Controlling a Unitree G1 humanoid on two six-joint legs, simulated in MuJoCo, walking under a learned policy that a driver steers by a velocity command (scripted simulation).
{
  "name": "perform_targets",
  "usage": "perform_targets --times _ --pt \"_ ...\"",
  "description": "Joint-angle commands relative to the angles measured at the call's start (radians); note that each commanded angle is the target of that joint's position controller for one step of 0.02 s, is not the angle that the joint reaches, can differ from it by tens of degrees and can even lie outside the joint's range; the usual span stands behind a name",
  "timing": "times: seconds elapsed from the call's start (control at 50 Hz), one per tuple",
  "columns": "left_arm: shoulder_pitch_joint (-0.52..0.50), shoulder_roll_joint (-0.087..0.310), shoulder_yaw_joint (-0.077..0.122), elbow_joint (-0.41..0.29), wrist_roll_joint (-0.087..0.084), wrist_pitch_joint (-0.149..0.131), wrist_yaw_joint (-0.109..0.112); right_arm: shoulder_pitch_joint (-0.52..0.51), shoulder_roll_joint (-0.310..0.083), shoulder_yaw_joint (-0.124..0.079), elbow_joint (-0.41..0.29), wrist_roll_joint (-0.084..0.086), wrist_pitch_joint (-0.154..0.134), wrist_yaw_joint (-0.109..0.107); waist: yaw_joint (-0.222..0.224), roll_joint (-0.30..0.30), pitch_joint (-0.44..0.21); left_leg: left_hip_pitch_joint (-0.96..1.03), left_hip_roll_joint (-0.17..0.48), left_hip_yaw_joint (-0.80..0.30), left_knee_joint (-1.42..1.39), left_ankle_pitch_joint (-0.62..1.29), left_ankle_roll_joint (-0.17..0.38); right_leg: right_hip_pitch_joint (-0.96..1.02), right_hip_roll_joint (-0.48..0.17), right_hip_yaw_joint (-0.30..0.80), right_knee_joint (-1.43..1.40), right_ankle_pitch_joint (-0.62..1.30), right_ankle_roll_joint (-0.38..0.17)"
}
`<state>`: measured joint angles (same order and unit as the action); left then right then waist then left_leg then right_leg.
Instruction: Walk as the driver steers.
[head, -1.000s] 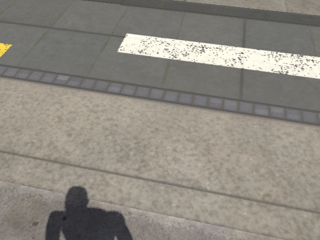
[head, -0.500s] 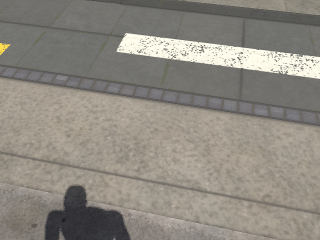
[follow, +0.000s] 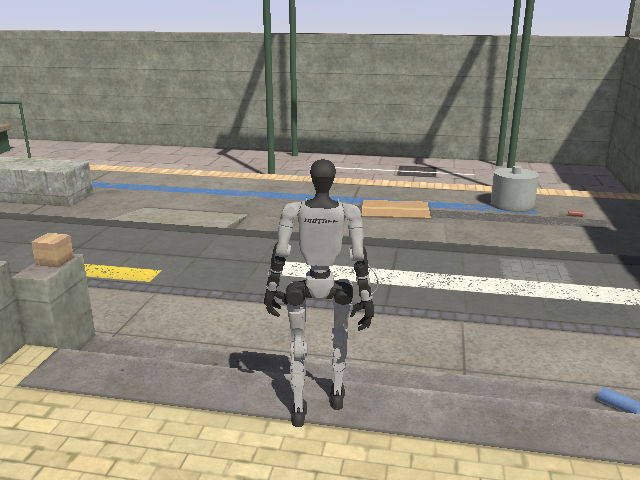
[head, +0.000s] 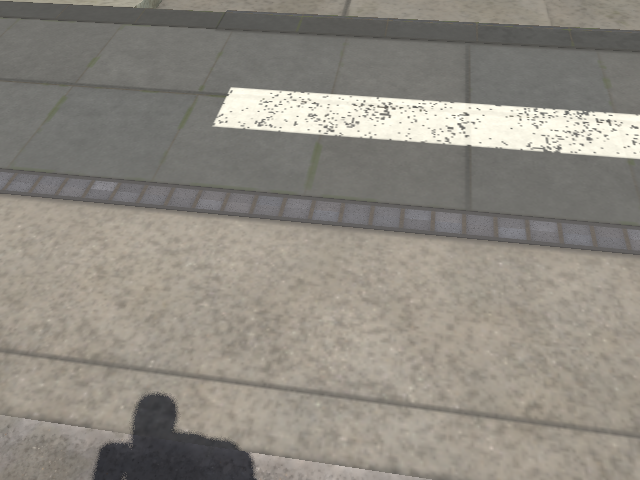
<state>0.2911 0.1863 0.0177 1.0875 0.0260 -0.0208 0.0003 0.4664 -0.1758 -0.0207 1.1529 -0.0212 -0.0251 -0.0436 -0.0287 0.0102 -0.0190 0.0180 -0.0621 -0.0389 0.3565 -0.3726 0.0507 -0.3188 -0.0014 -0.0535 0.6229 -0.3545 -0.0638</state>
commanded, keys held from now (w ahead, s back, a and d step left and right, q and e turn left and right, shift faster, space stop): w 0.30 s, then no key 0.70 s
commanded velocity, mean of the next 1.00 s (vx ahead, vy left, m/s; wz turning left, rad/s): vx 0.22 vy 0.00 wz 0.00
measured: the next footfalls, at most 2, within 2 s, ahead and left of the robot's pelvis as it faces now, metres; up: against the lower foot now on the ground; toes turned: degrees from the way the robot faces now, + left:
left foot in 0.60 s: +0.47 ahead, +0.08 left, -0.14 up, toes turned +4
right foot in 0.98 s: +0.44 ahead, -0.11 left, -0.14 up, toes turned +0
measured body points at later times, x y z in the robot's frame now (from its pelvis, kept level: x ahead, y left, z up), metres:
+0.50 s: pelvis +0.22 -0.01 -0.03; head +0.25 -0.02 +0.42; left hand +0.11 +0.20 -0.17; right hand +0.38 -0.24 -0.16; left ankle +0.43 +0.10 -0.73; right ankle +0.03 -0.09 -0.73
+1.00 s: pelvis +0.38 +0.00 -0.14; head +0.38 +0.00 +0.31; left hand +0.45 +0.22 -0.29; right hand +0.38 -0.22 -0.30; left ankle +0.43 +0.07 -0.87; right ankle +0.40 -0.11 -0.87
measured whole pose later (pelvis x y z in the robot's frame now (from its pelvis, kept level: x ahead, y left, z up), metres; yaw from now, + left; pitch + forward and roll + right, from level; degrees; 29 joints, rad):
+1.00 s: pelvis +0.38 +0.00 -0.14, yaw +0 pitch -1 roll +2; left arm 0.20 0.16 -0.02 1.01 0.04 0.04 0.02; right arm 0.34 -0.16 0.01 1.04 -0.02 -0.02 0.00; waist -0.02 -0.02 -0.01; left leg -0.29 -0.07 0.12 0.47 -0.17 0.09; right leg -0.29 -0.02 0.01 0.57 -0.29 -0.02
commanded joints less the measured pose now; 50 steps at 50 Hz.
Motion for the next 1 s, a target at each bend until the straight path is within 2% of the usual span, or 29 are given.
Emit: perform_targets --times 0.02,0.04,0.06,0.08,0.1,0.14,0.18,0.22,0.3,0.34,0.38,0.44,0.48,0.52,0.56,0.58,0.6,0.62,0.64,0.66,0.68,0.7,0.72,0.74,0.76,0.82,0.88,0.96,1.0 --pt "0.076 0.055 0.023 -0.036 -0.015 -0.035 -0.01 -0.02 -0.12 -0.026 -0.041 0.007 -0.023 0.006 0.079 0.062 0.177 -0.234 0.23 -0.179 -0.072 0.144 0.142 0.109 0.033 -0.039 -0.123 0.079 -0.01" --pt "0.22 0.087 0.039 0.003 -0.015 -0.041 -0.007 -0.052 -0.1 -0.018 -0.057 0.006 -0.032 0.013 0.149 0.008 0.122 -0.375 0.17 -0.103 0.072 0.224 0.106 0.339 0.014 0.036 -0.154 0.068 -0.03" --pt "0.366 0.191 0.071 0.029 -0.007 -0.043 0.0 -0.061 -0.032 0.001 -0.095 0.012 -0.042 0.026 0.2 -0.259 0.064 -0.568 0.019 0.059 0.417 0.119 0.043 0.524 -0.201 0.396 -0.32 -0.089 -0.128" --pt "0.426 0.201 0.076 0.047 -0.008 -0.032 -0.007 -0.045 -0.07 -0.013 -0.097 -0.012 -0.043 0.03 0.188 -0.286 0.029 -0.674 -0.015 0.063 0.699 -0.163 0.041 0.548 -0.342 0.665 -0.42 -0.115 -0.197" --pt "0.317 0.157 0.063 0.011 -0.007 -0.025 -0.008 -0.068 -0.1 -0.025 -0.095 -0.023 -0.04 0.034 0.122 -0.117 0.096 -0.708 0.052 0.005 0.813 -0.103 0.052 0.451 -0.334 0.586 -0.407 -0.088 -0.197" --pt "0.173 0.132 0.051 -0.051 -0.004 -0.034 -0.008 -0.078 -0.069 -0.023 -0.095 -0.002 -0.042 0.048 0.057 -0.013 0.134 -0.649 0.123 -0.02 0.792 0.052 0.051 0.294 -0.297 0.431 -0.449 0.08 -0.184" --pt "0.154 0.083 0.031 -0.058 -0.012 -0.053 -0.003 -0.077 -0.055 -0.029 -0.1 -0.007 -0.021 0.053 0.023 -0.055 0.134 -0.601 0.15 -0.009 0.708 0.103 0.024 0.25 -0.23 0.304 -0.481 0.175 -0.151" --pt "0.21 0.084 0.024 -0.047 -0.012 -0.063 0.009 -0.111 -0.084 -0.043 -0.112 -0.005 0.0 0.058 0.022 -0.054 0.139 -0.629 0.136 0.023 0.644 0.15 0.008 0.285 -0.211 0.244 -0.488 0.325 -0.149" --pt "0.311 0.121 0.028 -0.018 -0.009 -0.065 0.023 -0.25 -0.078 -0.047 -0.16 -0.015 0.018 0.073 0.039 -0.07 0.137 -0.726 0.135 0.056 0.587 0.282 -0.008 0.364 -0.224 0.164 -0.433 0.643 -0.149" --pt "0.315 0.095 0.017 -0.021 -0.004 -0.068 0.026 -0.264 -0.072 -0.048 -0.153 -0.013 0.02 0.078 0.035 -0.064 0.136 -0.722 0.12 0.086 0.578 0.368 0.001 0.331 -0.202 0.106 -0.365 0.767 -0.136" --pt "0.332 0.066 0.007 -0.007 -0.003 -0.088 0.038 -0.402 -0.071 -0.05 -0.209 -0.009 -0.007 0.072 0.069 -0.088 0.176 -0.827 0.114 0.077 0.453 0.486 0.013 0.385 -0.163 0.114 -0.332 0.676 -0.117" --pt "0.239 0.068 0.002 -0.023 -0.004 -0.104 0.036 -0.45 -0.061 -0.042 -0.248 -0.015 -0.018 0.077 0.066 -0.07 0.18 -0.589 0.097 0.105 0.208 0.772 0.026 0.201 -0.103 0.066 -0.288 0.523 -0.083" --pt "0.226 0.055 -0.007 -0.021 -0.018 -0.108 0.037 -0.434 -0.062 -0.038 -0.256 -0.011 -0.016 0.085 0.068 -0.056 0.162 -0.433 0.09 0.096 0.124 0.916 0.039 0.119 -0.09 0.05 -0.208 0.447 -0.056" --pt "0.232 0.06 -0.007 -0.018 -0.006 -0.098 0.041 -0.438 -0.077 -0.036 -0.262 -0.005 -0.014 0.077 0.093 -0.053 0.157 -0.418 0.088 0.091 0.051 0.904 0.027 0.186 -0.074 0.068 -0.076 0.404 -0.049" --pt "0.264 0.074 -0.001 -0.003 0.015 -0.074 0.055 -0.291 -0.098 -0.041 -0.208 0.002 -0.025 0.06 0.073 -0.031 0.109 -0.367 0.099 0.072 -0.094 0.919 0.016 0.32 -0.049 0.09 0.181 0.453 -0.059" --pt "0.264 0.085 0.001 0.007 0.023 -0.056 0.06 -0.15 -0.117 -0.051 -0.154 0.001 -0.037 0.051 0.019 -0.014 0.045 -0.248 0.11 0.085 -0.165 0.968 0.017 0.332 -0.038 0.092 0.383 0.474 -0.064" --pt "0.228 0.084 0.0 0.003 0.006 -0.044 0.06 0.066 -0.139 -0.062 -0.082 -0.02 -0.053 0.049 -0.082 0.038 -0.014 -0.01 0.123 0.135 -0.267 1.094 0.004 0.229 0.004 0.06 0.642 0.411 -0.048" --pt "0.309 0.043 0.006 0.015 -0.023 -0.038 0.059 0.142 -0.211 -0.076 -0.036 -0.029 -0.06 0.06 -0.059 0.23 -0.088 0.253 0.257 0.059 -0.089 1.519 0.029 -0.012 0.135 -0.013 1.019 -0.414 -0.017" --pt "0.519 0.001 0.0 0.025 -0.097 -0.029 0.074 0.138 -0.223 -0.066 -0.062 -0.016 -0.063 0.074 0.035 0.217 -0.307 0.674 0.496 -0.146 0.369 1.959 0.164 -0.363 0.134 0.098 1.268 -0.657 0.021" --pt "0.444 0.05 -0.002 0.026 -0.101 -0.03 0.086 0.091 -0.175 -0.055 -0.112 0.012 -0.052 0.084 -0.034 0.08 -0.381 0.639 0.546 -0.205 0.31 1.8 0.234 -0.458 0.071 0.138 1.239 -0.565 0.02" --pt "0.337 0.07 0.001 0.001 -0.071 -0.022 0.08 0.012 -0.129 -0.039 -0.131 0.018 -0.039 0.067 -0.025 0.02 -0.313 0.44 0.511 -0.191 0.204 1.448 0.261 -0.452 0.022 0.112 1.183 -0.476 0.03" --pt "0.263 0.067 -0.004 -0.023 -0.04 0.001 0.063 -0.109 -0.106 -0.023 -0.166 0.006 -0.04 0.033 0.013 0.025 -0.256 0.221 0.509 -0.246 0.096 0.969 0.321 -0.43 -0.018 0.103 1.083 -0.351 0.046" --pt "0.186 0.073 -0.003 -0.044 0.013 0.028 0.047 -0.153 -0.107 -0.02 -0.186 0.007 -0.041 0.014 0.019 0.023 -0.174 -0.028 0.509 -0.264 -0.021 0.752 0.34 -0.336 -0.033 0.091 1.057 -0.282 0.048" --pt "0.154 0.087 0.002 -0.053 0.034 0.052 0.033 -0.196 -0.104 -0.007 -0.2 0.003 -0.045 0.015 0.047 -0.002 -0.076 -0.304 0.446 -0.184 -0.09 0.716 0.314 -0.175 -0.039 0.101 0.869 -0.088 0.055" --pt "0.125 0.072 0.006 -0.058 0.037 0.065 0.029 -0.193 -0.115 -0.007 -0.186 -0.009 -0.054 0.021 0.061 0.022 -0.029 -0.416 0.409 -0.147 -0.087 0.797 0.289 -0.104 -0.028 0.121 0.8 -0.014 0.056" --pt "0.139 -0.016 -0.02 -0.051 0.016 0.067 0.018 -0.164 -0.08 0.009 -0.156 0.003 -0.066 0.033 0.103 0.063 -0.028 -0.458 0.256 0.016 -0.071 0.715 0.173 0.018 -0.035 0.089 0.329 0.145 0.06" --pt "0.063 0.026 -0.019 -0.062 -0.002 0.073 0.019 -0.137 -0.096 0.01 -0.149 0.007 -0.045 0.038 0.06 0.151 -0.049 -0.411 0.241 -0.021 -0.105 0.438 0.131 0.095 0.002 0.045 0.15 0.11 0.05" --pt "0.031 0.026 -0.027 -0.076 0.01 0.072 0.008 -0.147 -0.099 0.009 -0.159 0.001 0.005 0.038 0.056 0.069 0.059 -0.53 0.253 -0.108 -0.165 -0.059 0.103 0.198 -0.002 0.027 -0.019 0.086 0.025" --pt "0.07 0.042 -0.029 -0.066 0.02 0.034 0.022 -0.096 -0.071 0.012 -0.144 0.0 0.008 0.033 0.053 -0.024 0.092 -0.514 0.225 -0.121 -0.091 -0.049 0.038 0.26 -0.116 0.157 -0.253 0.144 0.006"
